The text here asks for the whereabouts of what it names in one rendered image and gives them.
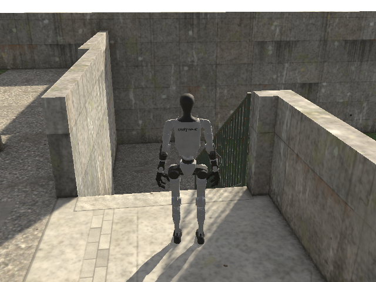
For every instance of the right robot upper arm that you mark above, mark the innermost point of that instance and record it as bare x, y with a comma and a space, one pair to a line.
205, 124

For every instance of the left robot hand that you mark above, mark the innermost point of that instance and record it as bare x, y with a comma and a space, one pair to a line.
159, 179

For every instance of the robot right thigh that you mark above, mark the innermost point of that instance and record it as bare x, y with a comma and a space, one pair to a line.
201, 175

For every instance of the left robot foot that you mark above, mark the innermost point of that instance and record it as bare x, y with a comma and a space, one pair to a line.
177, 239

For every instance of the right robot hand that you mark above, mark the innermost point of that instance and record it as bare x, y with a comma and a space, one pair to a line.
216, 177

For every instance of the robot right forearm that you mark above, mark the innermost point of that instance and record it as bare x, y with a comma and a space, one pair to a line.
213, 159

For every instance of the robot left forearm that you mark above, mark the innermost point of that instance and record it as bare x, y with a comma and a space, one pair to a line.
162, 160

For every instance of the left robot upper arm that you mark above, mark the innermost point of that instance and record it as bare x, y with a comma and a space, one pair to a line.
169, 124

